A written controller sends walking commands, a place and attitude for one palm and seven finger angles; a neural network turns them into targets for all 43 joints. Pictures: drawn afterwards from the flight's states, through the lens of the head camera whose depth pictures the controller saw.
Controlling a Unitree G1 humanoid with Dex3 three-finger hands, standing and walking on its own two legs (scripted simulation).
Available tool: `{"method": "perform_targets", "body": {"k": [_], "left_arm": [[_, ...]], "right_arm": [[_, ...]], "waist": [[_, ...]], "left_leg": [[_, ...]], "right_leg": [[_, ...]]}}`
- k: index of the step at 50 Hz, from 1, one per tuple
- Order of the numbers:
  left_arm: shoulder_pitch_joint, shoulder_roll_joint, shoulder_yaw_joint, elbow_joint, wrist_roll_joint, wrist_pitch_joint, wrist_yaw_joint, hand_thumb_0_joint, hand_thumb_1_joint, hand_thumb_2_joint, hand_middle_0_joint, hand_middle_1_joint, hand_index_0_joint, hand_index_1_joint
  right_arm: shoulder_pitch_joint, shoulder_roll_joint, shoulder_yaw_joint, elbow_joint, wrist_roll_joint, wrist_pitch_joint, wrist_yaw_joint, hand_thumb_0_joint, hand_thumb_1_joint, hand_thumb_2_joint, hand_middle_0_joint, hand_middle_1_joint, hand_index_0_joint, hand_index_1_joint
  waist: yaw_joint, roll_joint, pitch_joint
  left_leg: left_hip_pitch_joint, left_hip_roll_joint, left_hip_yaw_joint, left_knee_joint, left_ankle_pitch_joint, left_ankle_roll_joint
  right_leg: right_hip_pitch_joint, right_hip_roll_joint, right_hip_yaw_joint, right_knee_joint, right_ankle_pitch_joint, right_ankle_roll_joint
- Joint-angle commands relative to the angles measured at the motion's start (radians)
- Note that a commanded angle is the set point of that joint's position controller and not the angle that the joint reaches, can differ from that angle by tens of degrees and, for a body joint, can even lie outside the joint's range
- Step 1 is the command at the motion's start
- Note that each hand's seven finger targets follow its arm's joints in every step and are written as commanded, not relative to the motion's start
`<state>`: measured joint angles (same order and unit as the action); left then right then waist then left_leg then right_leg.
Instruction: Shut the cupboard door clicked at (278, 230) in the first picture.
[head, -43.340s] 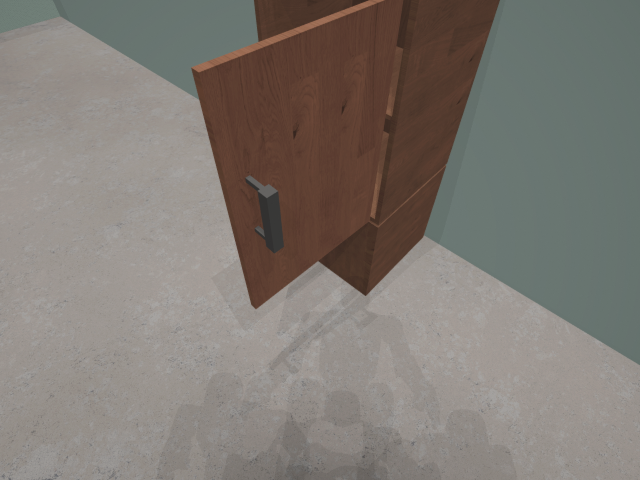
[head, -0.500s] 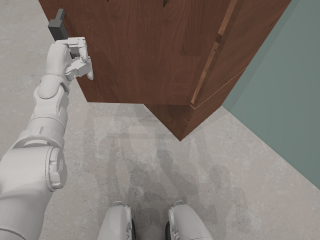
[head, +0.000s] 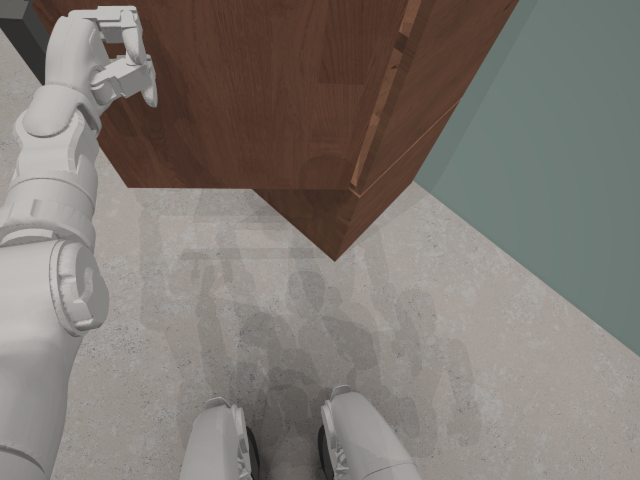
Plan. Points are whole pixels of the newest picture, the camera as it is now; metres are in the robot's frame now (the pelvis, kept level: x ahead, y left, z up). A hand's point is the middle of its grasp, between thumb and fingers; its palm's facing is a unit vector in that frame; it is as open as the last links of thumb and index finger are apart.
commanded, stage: push the door shut along its arc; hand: left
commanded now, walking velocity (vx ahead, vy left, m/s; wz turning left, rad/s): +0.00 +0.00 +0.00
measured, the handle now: (58, 57) +0.60 +0.21 +0.10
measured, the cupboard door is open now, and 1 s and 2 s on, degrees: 45 36 36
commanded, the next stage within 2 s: pull the fist back off the door in 0.32 s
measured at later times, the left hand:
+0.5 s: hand (158, 38) +0.61 +0.10 +0.11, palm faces -0.14 -0.99 +0.07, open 2.9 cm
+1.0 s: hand (170, 67) +0.57 +0.09 +0.10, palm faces +0.15 -0.99 -0.03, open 3.1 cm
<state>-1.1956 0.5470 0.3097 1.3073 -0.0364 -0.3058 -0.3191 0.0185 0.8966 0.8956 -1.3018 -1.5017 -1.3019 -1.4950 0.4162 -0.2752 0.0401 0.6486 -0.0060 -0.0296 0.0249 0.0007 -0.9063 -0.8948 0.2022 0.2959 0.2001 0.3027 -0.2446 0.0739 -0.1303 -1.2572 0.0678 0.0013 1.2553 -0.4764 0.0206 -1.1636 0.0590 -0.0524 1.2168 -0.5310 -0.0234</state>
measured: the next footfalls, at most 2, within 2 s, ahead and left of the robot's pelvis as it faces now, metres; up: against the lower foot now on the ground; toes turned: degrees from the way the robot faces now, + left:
none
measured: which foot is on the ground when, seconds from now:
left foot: down 0.00-1.00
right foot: down 0.00-1.00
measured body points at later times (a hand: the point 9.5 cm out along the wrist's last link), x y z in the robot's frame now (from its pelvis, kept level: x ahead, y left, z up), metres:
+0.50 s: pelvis +0.00 +0.00 -0.02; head +0.19 +0.02 +0.38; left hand +0.62 +0.16 +0.11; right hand -0.05 -0.26 -0.11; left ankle +0.05 +0.11 -0.62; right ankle +0.02 -0.11 -0.62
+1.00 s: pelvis +0.03 -0.01 +0.03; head +0.17 -0.01 +0.45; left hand +0.56 +0.14 +0.11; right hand -0.02 -0.25 -0.09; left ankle +0.05 +0.11 -0.62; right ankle +0.02 -0.11 -0.62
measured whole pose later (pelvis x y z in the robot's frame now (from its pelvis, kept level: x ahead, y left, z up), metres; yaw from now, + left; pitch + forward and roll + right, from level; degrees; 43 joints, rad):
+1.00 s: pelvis +0.03 -0.01 +0.03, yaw +1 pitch +26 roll -2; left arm -1.03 0.30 0.33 1.21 0.03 -0.40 0.18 0.02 0.89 0.90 -1.30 -1.50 -1.30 -1.49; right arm 0.49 -0.24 0.00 0.66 -0.08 0.02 0.11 0.00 -0.91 -0.89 0.20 0.30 0.20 0.30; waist -0.21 0.07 -0.15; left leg -1.11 0.06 0.01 1.12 -0.47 0.00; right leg -1.03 0.06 -0.04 1.10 -0.53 -0.04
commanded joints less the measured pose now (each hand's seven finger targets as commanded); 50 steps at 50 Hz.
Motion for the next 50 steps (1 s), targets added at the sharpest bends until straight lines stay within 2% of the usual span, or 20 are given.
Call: {"method": "perform_targets", "body": {"k": [1,3,6,10,16,21,22,25,26,28,30,33,35,38,40,41,45,47,48,50], "left_arm": [[-0.558,0.213,0.018,-0.185,-0.008,-0.043,-0.013,0.0,0.9,0.9,-1.3,-1.5,-1.3,-1.5],[-0.595,0.207,0.01,-0.196,-0.012,-0.041,-0.02,0.0,0.9,0.9,-1.3,-1.5,-1.3,-1.5],[-0.602,0.238,0.025,-0.183,-0.005,-0.026,-0.03,0.0,0.9,0.9,-1.3,-1.5,-1.3,-1.5],[-0.674,0.224,-0.008,-0.139,0.014,-0.002,-0.034,0.0,0.9,0.9,-1.3,-1.5,-1.3,-1.5],[-0.779,0.213,-0.04,-0.151,0.026,0.024,-0.05,0.0,0.9,0.9,-1.3,-1.5,-1.3,-1.5],[-0.839,0.181,-0.074,-0.116,0.041,0.058,-0.058,0.0,0.9,0.9,-1.3,-1.5,-1.3,-1.5],[-0.811,0.218,0.131,-0.14,-0.034,0.078,0.135,0.0,0.9,0.9,-1.3,-1.5,-1.3,-1.5],[-0.75,0.095,0.11,-0.173,0.025,0.08,0.4,0.0,0.9,0.9,-1.3,-1.5,-1.3,-1.5],[-0.725,0.099,0.117,-0.206,0.065,0.063,0.481,0.0,0.9,0.9,-1.3,-1.5,-1.3,-1.5],[-0.727,0.088,0.069,-0.24,0.178,0.014,0.579,0.0,0.9,0.9,-1.3,-1.5,-1.3,-1.5],[-0.74,0.064,0.009,-0.281,0.221,-0.021,0.585,0.0,0.9,0.9,-1.3,-1.5,-1.3,-1.5],[-0.739,0.08,0.028,-0.305,0.169,-0.047,0.529,0.0,0.9,0.9,-1.3,-1.5,-1.3,-1.5],[-0.672,0.112,0.078,-0.293,0.13,-0.054,0.503,0.0,0.9,0.9,-1.3,-1.5,-1.3,-1.5],[-0.548,0.114,0.108,-0.306,0.114,-0.085,0.5,0.0,0.9,0.9,-1.3,-1.5,-1.3,-1.5],[-0.441,0.027,0.067,-0.276,0.111,-0.103,0.506,0.0,0.9,0.9,-1.3,-1.5,-1.3,-1.5],[-0.391,0.029,0.078,-0.251,0.111,-0.109,0.511,0.0,0.9,0.9,-1.3,-1.5,-1.3,-1.5],[-0.287,-0.074,0.027,-0.245,0.083,-0.137,0.501,0.0,0.9,0.9,-1.3,-1.5,-1.3,-1.5],[-0.263,-0.101,0.017,-0.294,0.066,-0.164,0.497,0.0,0.9,0.9,-1.3,-1.5,-1.3,-1.5],[-0.246,-0.104,0.019,-0.327,0.061,-0.184,0.494,0.0,0.9,0.9,-1.3,-1.5,-1.3,-1.5],[-0.211,-0.161,-0.02,-0.347,0.055,-0.208,0.491,0.0,0.9,0.9,-1.3,-1.5,-1.3,-1.5]], "right_arm": [[0.205,-0.188,-0.071,-0.019,-0.003,-0.01,-0.015,0.0,-0.9,-0.9,0.2,0.3,0.2,0.3],[0.212,-0.187,-0.071,-0.014,-0.006,-0.016,-0.017,0.0,-0.9,-0.9,0.2,0.3,0.2,0.3],[0.211,-0.189,-0.07,-0.013,-0.006,-0.017,-0.019,0.0,-0.9,-0.9,0.2,0.3,0.2,0.3],[0.218,-0.19,-0.065,0.001,-0.008,-0.022,-0.024,0.0,-0.9,-0.9,0.2,0.3,0.2,0.3],[0.232,-0.193,-0.065,0.027,-0.017,-0.038,-0.031,0.0,-0.9,-0.9,0.2,0.3,0.2,0.3],[0.235,-0.197,-0.06,0.048,-0.02,-0.052,-0.036,0.0,-0.9,-0.9,0.2,0.3,0.2,0.3],[0.279,-0.176,-0.042,0.001,-0.041,-0.048,-0.027,0.0,-0.9,-0.9,0.2,0.3,0.2,0.3],[0.301,-0.161,-0.059,-0.003,-0.082,-0.04,0.023,0.0,-0.9,-0.9,0.2,0.3,0.2,0.3],[0.303,-0.158,-0.062,-0.01,-0.097,-0.035,0.041,0.0,-0.9,-0.9,0.2,0.3,0.2,0.3],[0.307,-0.158,-0.072,0.001,-0.116,-0.023,0.073,0.0,-0.9,-0.9,0.2,0.3,0.2,0.3],[0.311,-0.16,-0.088,0.002,-0.114,-0.005,0.089,0.0,-0.9,-0.9,0.2,0.3,0.2,0.3],[0.304,-0.166,-0.094,0.001,-0.096,0.011,0.084,0.0,-0.9,-0.9,0.2,0.3,0.2,0.3],[0.299,-0.161,-0.092,-0.001,-0.085,0.017,0.078,0.0,-0.9,-0.9,0.2,0.3,0.2,0.3],[0.295,-0.148,-0.086,-0.011,-0.086,0.022,0.077,0.0,-0.9,-0.9,0.2,0.3,0.2,0.3],[0.29,-0.137,-0.091,-0.014,-0.083,0.024,0.083,0.0,-0.9,-0.9,0.2,0.3,0.2,0.3],[0.293,-0.139,-0.093,-0.012,-0.083,0.029,0.083,0.0,-0.9,-0.9,0.2,0.3,0.2,0.3],[0.273,-0.134,-0.105,-0.021,-0.075,0.038,0.083,0.0,-0.9,-0.9,0.2,0.3,0.2,0.3],[0.257,-0.132,-0.114,-0.022,-0.072,0.041,0.083,0.0,-0.9,-0.9,0.2,0.3,0.2,0.3],[0.254,-0.131,-0.117,-0.025,-0.073,0.042,0.081,0.0,-0.9,-0.9,0.2,0.3,0.2,0.3],[0.231,-0.123,-0.123,-0.021,-0.068,0.043,0.083,0.0,-0.9,-0.9,0.2,0.3,0.2,0.3]], "waist": [[-0.049,0.093,-0.535],[-0.062,0.111,-0.549],[-0.057,0.114,-0.579],[-0.091,0.121,-0.54],[-0.117,0.183,-0.591],[-0.147,0.211,-0.568],[-0.089,0.206,-0.579],[-0.088,0.198,-0.631],[-0.072,0.214,-0.651],[-0.081,0.228,-0.675],[-0.093,0.227,-0.682],[-0.084,0.201,-0.719],[-0.054,0.182,-0.715],[-0.014,0.147,-0.69],[-0.013,0.097,-0.621],[-0.008,0.052,-0.584],[-0.002,-0.024,-0.498],[0.009,-0.027,-0.503],[0.029,0.003,-0.53],[0.032,0.017,-0.516]], "left_leg": [[0.487,-0.02,-0.087,-0.07,0.328,0.031],[0.5,-0.02,-0.088,-0.061,0.346,0.034],[0.477,-0.022,-0.082,-0.042,0.358,0.034],[0.449,-0.019,-0.087,-0.024,0.331,0.037],[0.478,-0.016,-0.097,0.009,0.361,0.039],[0.492,-0.009,-0.11,0.024,0.338,0.04],[0.449,0.004,-0.132,-0.002,0.317,0.032],[0.49,0.004,-0.138,-0.023,0.347,0.018],[0.498,0.001,-0.13,-0.024,0.368,0.014],[0.527,0.001,-0.134,-0.024,0.4,0.009],[0.55,-0.004,-0.121,-0.045,0.382,0.008],[0.567,-0.016,-0.114,-0.081,0.37,0.009],[0.554,-0.022,-0.095,-0.1,0.37,0.01],[0.542,-0.029,-0.074,-0.125,0.405,0.011],[0.526,-0.032,-0.057,-0.141,0.405,0.012],[0.508,-0.032,-0.054,-0.154,0.397,0.012],[0.465,-0.047,-0.026,-0.18,0.366,0.016],[0.487,-0.053,-0.018,-0.187,0.376,0.015],[0.526,-0.056,-0.019,-0.189,0.411,0.011],[0.572,-0.054,-0.019,-0.191,0.426,0.006]], "right_leg": [[0.112,0.012,0.041,-0.173,0.297,-0.004],[0.099,0.014,0.04,-0.165,0.311,-0.005],[0.118,0.015,0.045,-0.157,0.333,-0.004],[0.064,0.018,0.038,-0.154,0.299,-0.002],[0.009,0.021,0.029,-0.133,0.3,-0.007],[-0.076,0.024,0.01,-0.123,0.257,-0.01],[-0.043,0.013,0.008,-0.125,0.241,-0.006],[-0.036,0.012,-0.001,-0.119,0.251,0.01],[-0.014,0.01,0.0,-0.12,0.267,0.011],[-0.032,0.011,-0.007,-0.108,0.276,0.011],[0.016,0.011,0.0,-0.137,0.284,0.009],[0.117,0.015,0.014,-0.169,0.319,0.004],[0.189,0.014,0.022,-0.189,0.351,0.007],[0.269,0.012,0.029,-0.199,0.424,0.01],[0.289,0.012,0.029,-0.221,0.451,0.015],[0.307,0.012,0.027,-0.228,0.454,0.016],[0.363,0.006,0.043,-0.26,0.496,0.022],[0.388,0.001,0.048,-0.264,0.532,0.022],[0.393,-0.001,0.047,-0.254,0.557,0.016],[0.361,-0.002,0.037,-0.254,0.549,0.016]]}}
